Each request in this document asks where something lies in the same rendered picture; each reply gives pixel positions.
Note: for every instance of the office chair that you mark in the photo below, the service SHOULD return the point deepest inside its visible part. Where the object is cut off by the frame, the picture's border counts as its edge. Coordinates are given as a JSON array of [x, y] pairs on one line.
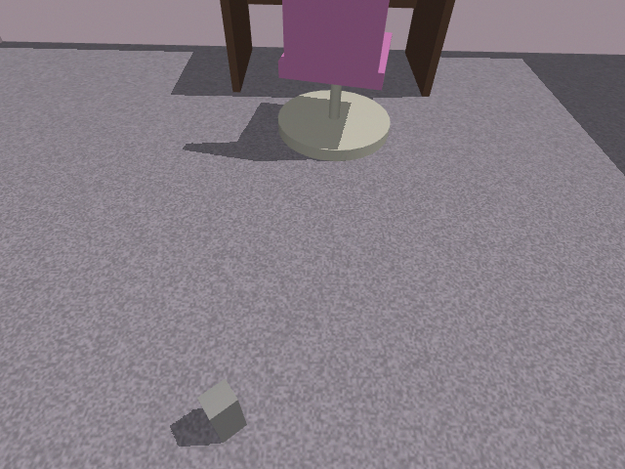
[[342, 43]]

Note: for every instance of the desk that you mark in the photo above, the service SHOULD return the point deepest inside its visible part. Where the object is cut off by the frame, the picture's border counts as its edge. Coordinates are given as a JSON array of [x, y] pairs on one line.
[[426, 36]]

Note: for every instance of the carton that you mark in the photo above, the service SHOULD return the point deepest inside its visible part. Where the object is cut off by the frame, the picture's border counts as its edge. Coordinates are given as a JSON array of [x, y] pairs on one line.
[[223, 410]]

